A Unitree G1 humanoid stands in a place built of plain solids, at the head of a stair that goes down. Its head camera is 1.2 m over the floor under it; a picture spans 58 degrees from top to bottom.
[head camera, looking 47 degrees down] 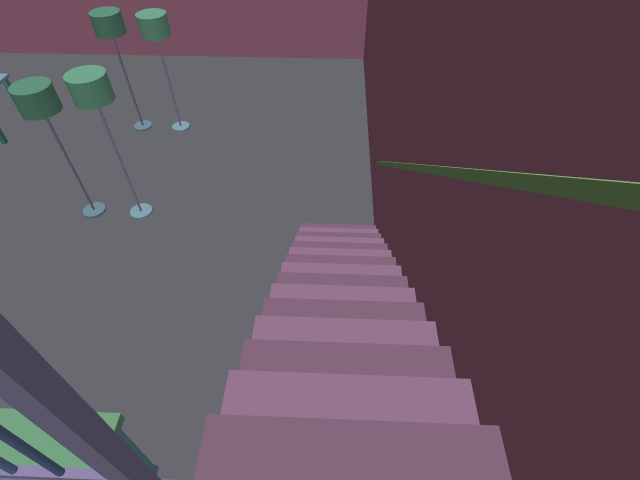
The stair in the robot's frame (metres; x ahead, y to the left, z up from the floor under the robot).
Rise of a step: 0.17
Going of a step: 0.23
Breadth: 0.91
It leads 2 degrees to the right of straight ahead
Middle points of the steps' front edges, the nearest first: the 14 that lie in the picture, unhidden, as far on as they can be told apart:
0.51 -0.10 -0.17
0.74 -0.11 -0.34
0.98 -0.12 -0.51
1.21 -0.13 -0.67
1.44 -0.13 -0.84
1.67 -0.14 -1.01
1.90 -0.15 -1.18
2.13 -0.16 -1.35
2.36 -0.17 -1.52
2.59 -0.18 -1.69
2.82 -0.19 -1.86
3.05 -0.20 -2.02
3.28 -0.21 -2.19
3.51 -0.22 -2.36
